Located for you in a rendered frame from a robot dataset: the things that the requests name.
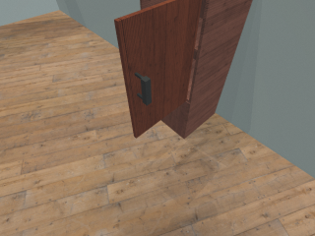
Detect handle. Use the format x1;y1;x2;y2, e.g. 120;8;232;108
135;72;152;105

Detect cupboard door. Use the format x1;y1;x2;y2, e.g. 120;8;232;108
114;0;202;139

